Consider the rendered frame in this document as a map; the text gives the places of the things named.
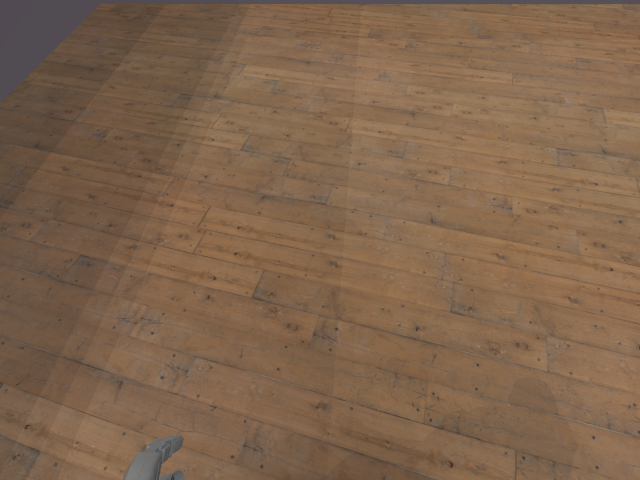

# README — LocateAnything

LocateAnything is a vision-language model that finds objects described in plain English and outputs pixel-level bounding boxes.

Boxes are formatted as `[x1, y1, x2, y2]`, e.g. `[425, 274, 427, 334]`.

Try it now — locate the robot left hand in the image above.
[123, 435, 185, 480]

